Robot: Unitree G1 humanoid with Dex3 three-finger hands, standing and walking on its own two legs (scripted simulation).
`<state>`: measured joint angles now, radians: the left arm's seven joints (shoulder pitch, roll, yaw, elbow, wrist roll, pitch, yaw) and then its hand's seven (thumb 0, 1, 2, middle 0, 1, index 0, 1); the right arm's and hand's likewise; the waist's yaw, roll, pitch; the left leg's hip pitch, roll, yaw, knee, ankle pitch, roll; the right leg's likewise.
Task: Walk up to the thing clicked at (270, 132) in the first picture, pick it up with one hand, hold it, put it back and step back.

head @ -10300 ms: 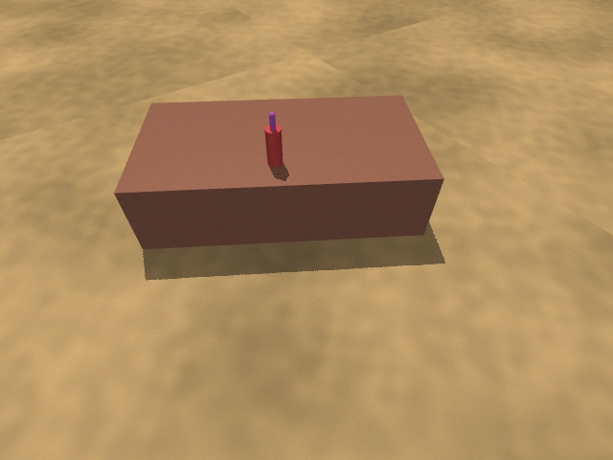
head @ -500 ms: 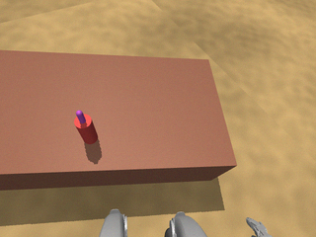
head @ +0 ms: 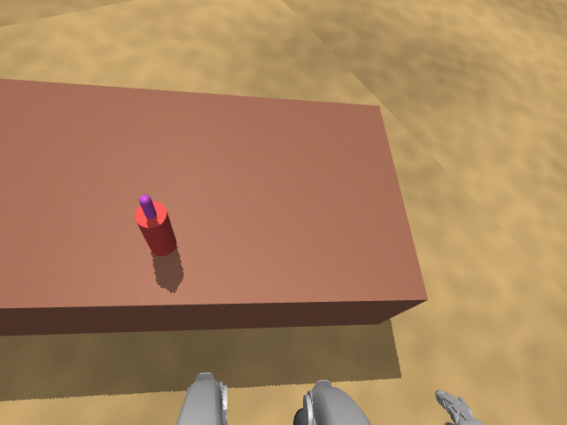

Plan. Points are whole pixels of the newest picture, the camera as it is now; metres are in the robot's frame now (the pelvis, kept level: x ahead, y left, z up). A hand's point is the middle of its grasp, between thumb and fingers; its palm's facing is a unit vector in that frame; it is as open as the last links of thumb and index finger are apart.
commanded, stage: go down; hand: left
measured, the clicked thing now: (154, 224) +0.52 +0.23 -0.25
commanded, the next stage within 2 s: none
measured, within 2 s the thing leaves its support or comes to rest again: neither
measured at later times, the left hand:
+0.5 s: hand out of the picture +0.38 +0.41 +0.02, palm faces +0.26 -0.96 -0.08, open 17.4 cm
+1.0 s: hand out of the picture +0.39 +0.42 +0.02, palm faces +0.26 -0.96 -0.06, open 17.4 cm
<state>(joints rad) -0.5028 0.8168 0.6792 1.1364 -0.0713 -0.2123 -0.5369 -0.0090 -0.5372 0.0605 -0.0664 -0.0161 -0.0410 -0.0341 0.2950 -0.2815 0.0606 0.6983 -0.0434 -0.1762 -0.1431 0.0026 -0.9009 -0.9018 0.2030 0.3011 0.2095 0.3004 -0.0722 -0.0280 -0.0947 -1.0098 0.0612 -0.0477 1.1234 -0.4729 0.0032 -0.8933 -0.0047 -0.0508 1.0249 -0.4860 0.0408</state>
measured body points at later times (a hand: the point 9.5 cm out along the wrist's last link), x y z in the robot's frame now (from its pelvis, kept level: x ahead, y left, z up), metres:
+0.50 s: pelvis -0.01 +0.00 -0.02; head +0.14 +0.06 +0.41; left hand +0.36 +0.46 +0.02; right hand +0.06 -0.27 -0.10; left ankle +0.03 +0.11 -0.66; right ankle +0.00 -0.16 -0.66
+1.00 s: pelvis -0.01 +0.00 -0.02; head +0.15 +0.06 +0.39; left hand +0.37 +0.47 +0.03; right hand +0.07 -0.27 -0.11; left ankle +0.03 +0.11 -0.66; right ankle +0.00 -0.16 -0.66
